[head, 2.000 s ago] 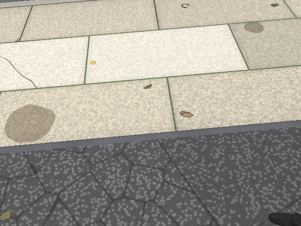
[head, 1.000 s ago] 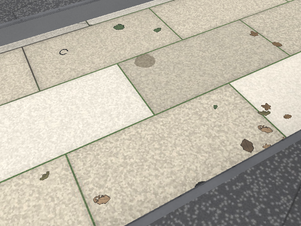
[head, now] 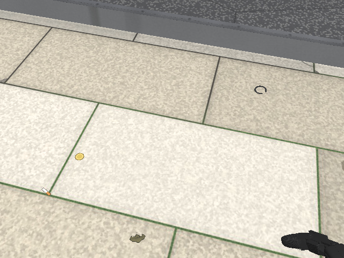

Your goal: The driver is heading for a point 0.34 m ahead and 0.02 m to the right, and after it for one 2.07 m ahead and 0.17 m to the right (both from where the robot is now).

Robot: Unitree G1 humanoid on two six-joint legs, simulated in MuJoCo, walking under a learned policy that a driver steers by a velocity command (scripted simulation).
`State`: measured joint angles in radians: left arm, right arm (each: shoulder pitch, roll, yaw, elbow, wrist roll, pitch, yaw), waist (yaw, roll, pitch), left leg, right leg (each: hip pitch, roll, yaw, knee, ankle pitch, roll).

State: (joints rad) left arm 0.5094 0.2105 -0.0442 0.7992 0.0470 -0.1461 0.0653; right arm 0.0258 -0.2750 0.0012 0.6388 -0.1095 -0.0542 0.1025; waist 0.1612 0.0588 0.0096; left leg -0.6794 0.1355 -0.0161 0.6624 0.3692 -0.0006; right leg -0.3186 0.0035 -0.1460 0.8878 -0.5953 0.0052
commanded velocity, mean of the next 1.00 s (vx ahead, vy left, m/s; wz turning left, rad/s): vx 0.32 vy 0.00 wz -0.09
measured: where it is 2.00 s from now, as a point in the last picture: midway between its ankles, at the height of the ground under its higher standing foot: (253, 172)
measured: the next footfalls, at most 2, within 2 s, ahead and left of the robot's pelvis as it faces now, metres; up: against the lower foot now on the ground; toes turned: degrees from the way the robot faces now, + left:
left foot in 0.12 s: +0.20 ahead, +0.14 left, -0.16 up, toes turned +8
right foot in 0.66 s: +0.34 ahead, -0.13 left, -0.16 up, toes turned +0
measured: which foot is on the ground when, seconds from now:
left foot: up 0.00-0.10, down 0.12-0.68, up 0.70-1.00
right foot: down 0.00-0.12, up 0.14-0.64, down 0.66-1.00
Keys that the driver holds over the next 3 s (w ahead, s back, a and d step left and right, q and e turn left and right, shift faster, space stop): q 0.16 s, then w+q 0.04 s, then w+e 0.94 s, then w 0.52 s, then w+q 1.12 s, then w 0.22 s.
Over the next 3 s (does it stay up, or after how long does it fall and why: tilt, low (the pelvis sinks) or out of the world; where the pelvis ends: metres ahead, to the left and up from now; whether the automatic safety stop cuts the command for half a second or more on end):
stays up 1.48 -0.23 -0.10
